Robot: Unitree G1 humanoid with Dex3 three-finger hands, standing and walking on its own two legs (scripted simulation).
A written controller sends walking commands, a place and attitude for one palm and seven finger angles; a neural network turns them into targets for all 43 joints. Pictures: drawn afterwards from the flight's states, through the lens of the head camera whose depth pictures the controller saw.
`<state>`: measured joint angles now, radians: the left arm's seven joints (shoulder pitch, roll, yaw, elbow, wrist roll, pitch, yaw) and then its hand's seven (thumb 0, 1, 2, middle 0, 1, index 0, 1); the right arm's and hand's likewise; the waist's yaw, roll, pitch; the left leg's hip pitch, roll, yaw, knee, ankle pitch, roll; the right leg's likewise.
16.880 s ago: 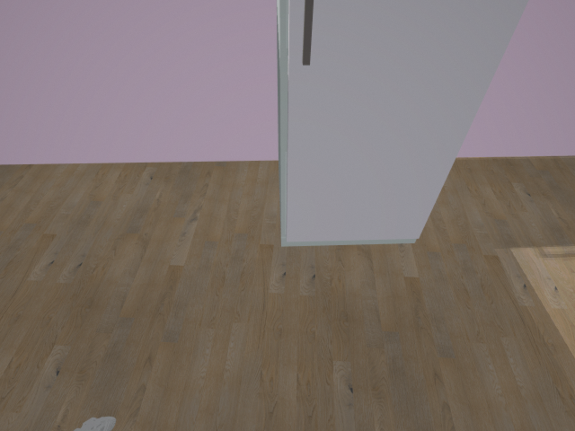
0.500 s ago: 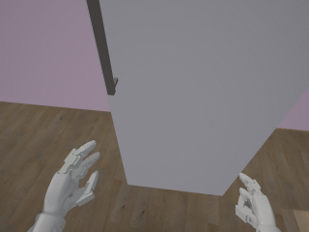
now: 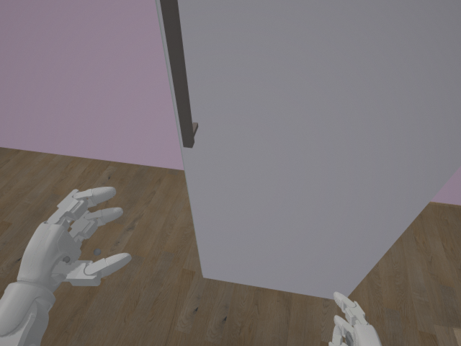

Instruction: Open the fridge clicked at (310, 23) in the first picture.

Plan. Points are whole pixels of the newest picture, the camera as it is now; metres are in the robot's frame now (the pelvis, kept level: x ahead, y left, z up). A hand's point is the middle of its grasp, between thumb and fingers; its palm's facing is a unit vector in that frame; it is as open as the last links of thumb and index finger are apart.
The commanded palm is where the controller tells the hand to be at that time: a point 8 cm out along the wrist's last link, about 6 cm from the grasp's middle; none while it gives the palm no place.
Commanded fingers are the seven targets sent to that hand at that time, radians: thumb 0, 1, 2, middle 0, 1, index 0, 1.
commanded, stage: raise the hand to about handle height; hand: left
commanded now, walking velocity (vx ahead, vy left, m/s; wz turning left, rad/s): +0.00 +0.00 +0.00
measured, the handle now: (181, 57) +0.47 +0.12 +0.28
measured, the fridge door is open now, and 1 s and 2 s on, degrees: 0 0 0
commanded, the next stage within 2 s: move the hooked fingers beside the handle in 1.28 s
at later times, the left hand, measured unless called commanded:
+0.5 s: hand (43, 187) +0.25 +0.26 +0.21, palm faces +0.01 -0.99 -0.16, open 13.7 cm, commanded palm +0.22 +0.30 +0.22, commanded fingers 0.00 -0.50 0.30 -0.30 -1.20 -0.30 -1.20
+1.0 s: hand (31, 134) +0.29 +0.27 +0.26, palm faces -0.02 -0.99 -0.16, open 14.0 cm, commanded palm +0.25 +0.31 +0.28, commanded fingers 0.00 -0.50 0.30 -0.30 -1.20 -0.30 -1.20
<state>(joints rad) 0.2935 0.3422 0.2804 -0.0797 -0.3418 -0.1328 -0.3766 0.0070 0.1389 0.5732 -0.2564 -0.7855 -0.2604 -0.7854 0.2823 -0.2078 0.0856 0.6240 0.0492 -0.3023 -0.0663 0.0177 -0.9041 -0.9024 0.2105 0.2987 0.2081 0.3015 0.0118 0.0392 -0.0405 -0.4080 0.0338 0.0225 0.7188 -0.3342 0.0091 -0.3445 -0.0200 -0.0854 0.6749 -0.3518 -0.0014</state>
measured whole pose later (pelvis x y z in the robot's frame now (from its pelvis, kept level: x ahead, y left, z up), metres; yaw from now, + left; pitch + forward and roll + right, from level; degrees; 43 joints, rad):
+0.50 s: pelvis +0.01 +0.00 +0.02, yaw +1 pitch -4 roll -1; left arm -0.02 0.47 0.42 -0.06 -0.35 0.16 -0.46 -0.01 -0.43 0.33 -0.30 -1.15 -0.30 -1.15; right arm 0.18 -0.26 0.10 0.62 0.08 -0.29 -0.09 0.02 -0.91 -0.90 0.21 0.30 0.20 0.30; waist 0.08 0.05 -0.01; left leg -0.19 0.01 0.02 0.51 -0.25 0.01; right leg -0.13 -0.03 -0.09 0.48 -0.28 0.00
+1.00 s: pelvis +0.01 -0.01 +0.02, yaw +0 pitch -3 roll +0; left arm -0.27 0.60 0.51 0.13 -0.34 0.33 -0.58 -0.01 -0.50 0.30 -0.30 -1.20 -0.31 -1.20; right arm 0.20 -0.32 0.08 0.62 0.11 -0.22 -0.07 0.02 -0.91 -0.90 0.21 0.30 0.20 0.30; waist 0.05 0.07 -0.03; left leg -0.19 0.02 0.03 0.48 -0.24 0.00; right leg -0.15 -0.02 -0.09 0.48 -0.28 -0.01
